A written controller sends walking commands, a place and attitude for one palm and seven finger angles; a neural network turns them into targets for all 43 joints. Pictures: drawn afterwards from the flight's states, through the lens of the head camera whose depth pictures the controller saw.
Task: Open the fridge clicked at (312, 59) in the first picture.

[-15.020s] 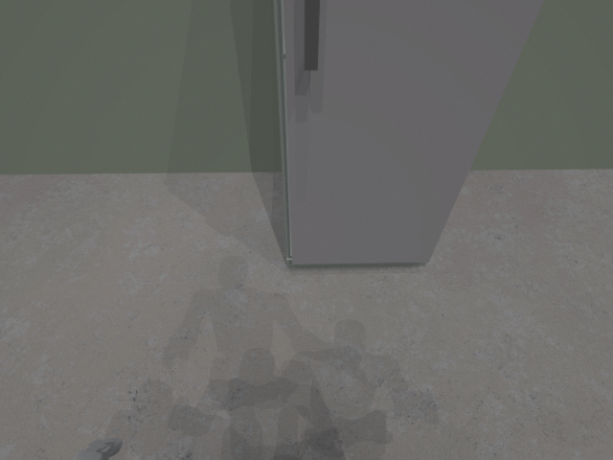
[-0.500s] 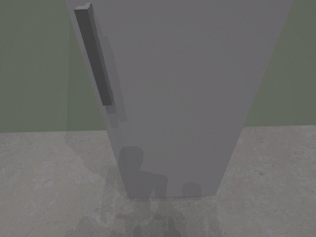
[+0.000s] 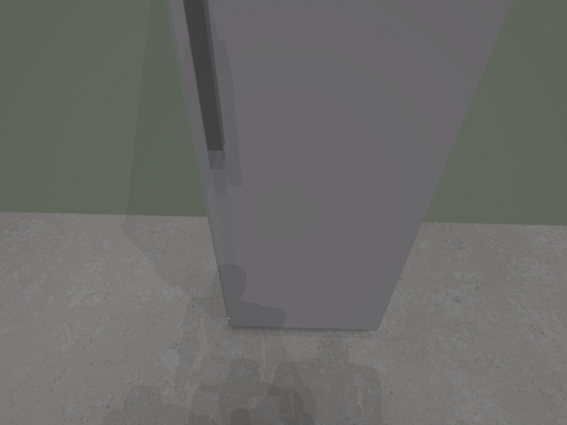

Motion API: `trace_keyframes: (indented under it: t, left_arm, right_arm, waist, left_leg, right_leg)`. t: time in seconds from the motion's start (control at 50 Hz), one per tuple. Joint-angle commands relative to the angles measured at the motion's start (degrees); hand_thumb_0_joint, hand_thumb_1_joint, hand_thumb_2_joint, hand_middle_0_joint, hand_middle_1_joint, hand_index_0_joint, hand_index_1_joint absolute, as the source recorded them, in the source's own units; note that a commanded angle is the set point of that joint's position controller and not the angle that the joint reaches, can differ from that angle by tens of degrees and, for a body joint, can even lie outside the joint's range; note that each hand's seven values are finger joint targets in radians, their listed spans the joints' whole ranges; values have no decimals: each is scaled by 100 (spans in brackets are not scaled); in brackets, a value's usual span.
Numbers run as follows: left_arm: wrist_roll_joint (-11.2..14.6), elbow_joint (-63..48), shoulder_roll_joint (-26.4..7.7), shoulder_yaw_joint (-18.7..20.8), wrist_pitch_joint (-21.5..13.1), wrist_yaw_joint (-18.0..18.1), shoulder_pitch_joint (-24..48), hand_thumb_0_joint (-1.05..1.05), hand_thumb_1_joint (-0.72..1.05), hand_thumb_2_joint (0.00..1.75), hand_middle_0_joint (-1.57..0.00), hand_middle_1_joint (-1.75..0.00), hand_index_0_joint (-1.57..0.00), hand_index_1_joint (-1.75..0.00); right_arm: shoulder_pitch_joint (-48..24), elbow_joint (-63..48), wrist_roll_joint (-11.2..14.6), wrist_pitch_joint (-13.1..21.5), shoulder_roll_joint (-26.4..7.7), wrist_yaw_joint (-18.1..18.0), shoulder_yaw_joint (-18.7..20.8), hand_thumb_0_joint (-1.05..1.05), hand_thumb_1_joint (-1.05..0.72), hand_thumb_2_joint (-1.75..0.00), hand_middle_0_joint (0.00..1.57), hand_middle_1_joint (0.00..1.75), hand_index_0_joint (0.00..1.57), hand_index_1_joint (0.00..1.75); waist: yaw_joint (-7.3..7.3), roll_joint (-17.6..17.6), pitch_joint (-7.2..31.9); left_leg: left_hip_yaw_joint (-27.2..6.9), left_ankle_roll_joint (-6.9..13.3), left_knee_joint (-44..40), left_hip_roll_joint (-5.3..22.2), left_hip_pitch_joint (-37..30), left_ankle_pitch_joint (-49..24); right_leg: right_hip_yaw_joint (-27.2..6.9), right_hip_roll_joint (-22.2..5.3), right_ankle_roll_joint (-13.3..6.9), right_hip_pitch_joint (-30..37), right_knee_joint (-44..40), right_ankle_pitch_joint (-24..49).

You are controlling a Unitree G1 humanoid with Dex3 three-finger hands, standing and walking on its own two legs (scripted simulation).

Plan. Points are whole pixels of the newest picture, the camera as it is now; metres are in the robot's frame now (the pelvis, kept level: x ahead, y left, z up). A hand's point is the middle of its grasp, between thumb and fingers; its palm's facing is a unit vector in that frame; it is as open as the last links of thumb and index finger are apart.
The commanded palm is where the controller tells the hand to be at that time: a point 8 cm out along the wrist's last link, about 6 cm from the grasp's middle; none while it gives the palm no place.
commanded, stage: come to a stop and stand still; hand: left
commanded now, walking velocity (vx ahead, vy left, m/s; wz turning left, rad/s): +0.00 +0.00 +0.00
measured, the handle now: (209, 73) +0.59 +0.16 +0.25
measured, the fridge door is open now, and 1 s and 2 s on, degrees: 0 0 0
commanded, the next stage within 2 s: look again from close up in 1.14 s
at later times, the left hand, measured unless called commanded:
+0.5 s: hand out of the picture -0.11 +0.18 -0.16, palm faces +0.11 -0.98 -0.19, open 7.4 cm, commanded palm none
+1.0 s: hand out of the picture -0.03 +0.18 -0.15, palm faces +0.08 -0.97 -0.22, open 7.2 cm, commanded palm none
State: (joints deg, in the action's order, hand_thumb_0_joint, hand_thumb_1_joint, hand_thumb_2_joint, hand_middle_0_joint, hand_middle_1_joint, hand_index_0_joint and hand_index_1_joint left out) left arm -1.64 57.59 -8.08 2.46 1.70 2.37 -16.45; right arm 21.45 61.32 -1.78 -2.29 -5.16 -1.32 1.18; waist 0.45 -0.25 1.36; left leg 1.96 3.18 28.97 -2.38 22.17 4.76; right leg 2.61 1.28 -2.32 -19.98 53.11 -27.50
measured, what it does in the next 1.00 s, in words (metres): steps on the spot: right foot, then left foot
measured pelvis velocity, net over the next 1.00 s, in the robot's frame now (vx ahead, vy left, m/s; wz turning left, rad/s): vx -0.03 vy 0.01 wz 0.04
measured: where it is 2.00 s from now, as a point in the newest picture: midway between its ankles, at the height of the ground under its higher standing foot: outside the picture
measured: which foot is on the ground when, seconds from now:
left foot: down 0.00-0.06, up 0.08-0.44, down 0.46-1.00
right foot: up 0.00-0.02, down 0.04-1.00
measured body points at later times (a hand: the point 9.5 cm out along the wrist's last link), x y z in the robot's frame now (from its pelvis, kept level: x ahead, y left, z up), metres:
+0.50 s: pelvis -0.05 +0.02 +0.01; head -0.05 +0.01 +0.46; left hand -0.12 +0.23 -0.14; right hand -0.06 -0.21 -0.14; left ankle -0.07 +0.15 -0.73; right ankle -0.03 -0.07 -0.72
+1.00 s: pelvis -0.03 +0.01 +0.02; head -0.01 -0.01 +0.46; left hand -0.03 +0.24 -0.14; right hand -0.07 -0.19 -0.15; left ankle -0.07 +0.15 -0.72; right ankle -0.01 -0.07 -0.72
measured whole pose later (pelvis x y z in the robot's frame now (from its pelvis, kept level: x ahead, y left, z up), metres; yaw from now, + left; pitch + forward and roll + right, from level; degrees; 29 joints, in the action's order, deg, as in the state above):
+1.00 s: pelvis -0.03 +0.01 +0.02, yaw +2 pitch +0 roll +1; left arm -0.8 64.5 -8.0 1.2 -0.9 1.9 -14.7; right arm 20.5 65.9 -0.7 0.9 -6.4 -2.7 -0.5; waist -0.1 -1.3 -2.1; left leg 2.1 -1.9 24.2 1.9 6.9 16.7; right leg 4.1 0.7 -3.2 -14.0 27.6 -13.4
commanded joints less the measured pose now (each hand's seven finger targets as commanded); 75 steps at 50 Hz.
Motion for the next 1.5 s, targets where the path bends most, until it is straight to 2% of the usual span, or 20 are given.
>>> trace_keyframes:
  t: [0.0,0.02,0.04,0.06,0.1,0.16,0.26,0.34,0.4,0.42,0.44,0.46,0.48,0.52,0.58,0.64,0.68,0.74,0.8,1.48]
  left_arm:
    - [24,332,-251,-30,-19,-26,-1843,0,90,90,-20,-30,-20,-30]
    - [-35,283,-569,11,-62,9,-1803,0,90,90,-20,-30,-20,-30]
    - [-53,-14,-883,55,-30,22,-967,0,90,90,-20,-30,-20,-30]
    - [16,-224,-711,49,-183,82,-200,0,90,90,-20,-30,-20,-30]
    - [54,-298,-523,-37,-400,22,100,0,90,90,-20,-30,-20,-30]
    - [37,-31,-617,28,-500,-54,-667,0,90,90,-20,-30,-20,-30]
    - [-21,156,-725,109,-491,-79,-1145,0,90,90,-20,-30,-20,-30]
    - [-52,248,-843,147,-392,-82,-1068,0,90,90,-20,-30,-20,-30]
    - [-1,306,-620,83,-274,-81,-902,0,90,90,-20,-30,-20,-30]
    - [23,286,-392,18,-253,-98,-852,0,90,90,-20,-30,-20,-30]
    - [32,163,-191,-20,-246,-136,-802,0,90,90,-20,-30,-20,-30]
    - [19,-26,-179,-30,-272,-168,-609,0,90,90,-20,-30,-20,-30]
    - [-28,3,-157,-54,-240,-148,-284,0,90,90,-20,-30,-20,-30]
    - [27,79,-162,-46,-244,-182,-195,0,90,90,-20,-30,-20,-30]
    - [54,338,-48,-64,-310,-213,-684,0,90,90,-20,-30,-20,-30]
    - [95,503,-584,-41,-364,-150,-724,0,90,90,-20,-30,-20,-30]
    - [116,510,-540,-57,-402,-91,-477,0,90,90,-20,-30,-20,-30]
    - [115,443,-421,-80,-403,-68,-164,0,90,90,-20,-30,-20,-30]
    - [132,466,-460,-54,-375,-76,-167,0,90,90,-20,-30,-20,-30]
    - [106,668,-437,-147,-369,-39,-315,0,90,90,-20,-30,-20,-30]
  right_arm:
    - [-115,-454,36,86,-920,-11,298,0,-90,-90,20,30,20,30]
    - [-85,-547,111,17,-526,-2,238,0,-90,-90,20,30,20,30]
    - [-114,-549,46,-65,-599,16,282,0,-90,-90,20,30,20,30]
    - [125,-431,10,-92,-738,29,304,0,-90,-90,20,30,20,30]
    - [432,-291,24,37,-708,152,257,0,-90,-90,20,30,20,30]
    - [78,-479,25,162,-793,183,259,0,-90,-90,20,30,20,30]
    - [-152,-651,20,216,-807,172,214,0,-90,-90,20,30,20,30]
    - [-62,-565,63,285,-632,131,95,0,-90,-90,20,30,20,30]
    - [680,-147,76,391,-524,10,-41,0,-90,-90,20,30,20,30]
    - [855,-53,71,409,-715,-41,-12,0,-90,-90,20,30,20,30]
    - [915,-82,36,383,-1010,-71,57,0,-90,-90,20,30,20,30]
    - [834,-253,24,331,-1189,-111,116,0,-90,-90,20,30,20,30]
    - [724,-86,-3,381,-982,-116,30,0,-90,-90,20,30,20,30]
    - [243,-154,11,414,-736,-116,-51,0,-90,-90,20,30,20,30]
    - [-93,-196,55,451,-741,-135,-54,0,-90,-90,20,30,20,30]
    - [231,-40,110,403,-412,-88,-73,0,-90,-90,20,30,20,30]
    - [348,116,94,303,-294,-88,-84,0,-90,-90,20,30,20,30]
    - [588,356,85,324,-198,-78,-125,0,-90,-90,20,30,20,30]
    - [494,382,79,396,-274,-98,-135,0,-90,-90,20,30,20,30]
    - [238,375,94,378,-489,-158,-130,0,-90,-90,20,30,20,30]
  waist:
    - [-319,83,-897]
    - [-197,1266,-947]
    - [4,1658,-1245]
    - [293,1272,-1134]
    - [424,782,-1140]
    - [39,319,-983]
    - [-214,663,-598]
    - [-247,750,-413]
    - [-27,417,-282]
    - [33,-249,-358]
    - [79,-1057,-499]
    - [108,-958,-683]
    - [127,-1498,-842]
    - [-79,-992,-1095]
    - [-383,-224,-846]
    - [-148,700,-638]
    - [-25,1245,-721]
    - [74,547,-740]
    - [-62,-183,-578]
    - [-69,32,-481]
  left_leg:
    - [-1013,-163,-1504,665,731,2652]
    - [-277,-449,-17,-33,804,2166]
    - [-135,-509,1785,-259,341,1540]
    - [-505,-394,2613,-18,385,1318]
    - [-306,-370,2982,192,509,860]
    - [-108,-367,2865,257,1214,857]
    - [9,-358,2215,395,1193,1403]
    - [148,-234,698,364,36,1910]
    - [343,-171,-1191,330,-1824,1048]
    - [-128,-76,-1390,834,-2098,1289]
    - [-1172,264,-1655,1651,-1895,1870]
    - [-1508,550,-1762,2054,-1491,1694]
    - [-1818,693,-1869,2007,-1284,1335]
    - [-1281,673,-1725,1745,-416,661]
    - [-660,342,-1058,1249,-139,448]
    - [14,-139,-276,360,-283,1655]
    - [41,-188,70,450,-667,1415]
    - [-97,-195,-399,596,-1066,803]
    - [-189,-194,-799,742,-856,522]
    - [-223,-211,-958,828,-1203,165]
  right_leg:
    - [-430,-125,-319,1342,-3622,-175]
    - [-2064,-1223,-641,753,-4590,-1472]
    - [-2693,-2155,-999,-711,-5291,-1727]
    - [-2713,-1963,-693,-1127,-5345,-1739]
    - [-1808,-1429,-559,-702,-4928,-814]
    - [-1732,-1412,-695,682,-4698,-307]
    - [-1848,-1543,-809,1383,-4630,-506]
    - [-1707,-1479,-854,899,-4314,-300]
    - [-966,-757,-354,6,-3199,-241]
    - [-641,-491,-201,-460,-2520,-187]
    - [-156,-220,-40,-923,-1722,-222]
    - [234,-138,56,-1073,-1153,-188]
    - [68,-244,32,-1122,-730,-196]
    - [-108,-451,24,-447,-624,216]
    - [-39,-390,144,749,-2300,1329]
    - [-1338,-1224,-280,866,-3314,1274]
    - [-1456,-1290,-411,410,-3672,1139]
    - [-949,-973,-310,215,-3508,1282]
    - [-651,-731,-172,800,-3131,1728]
    - [-500,-755,-117,1135,-3077,2734]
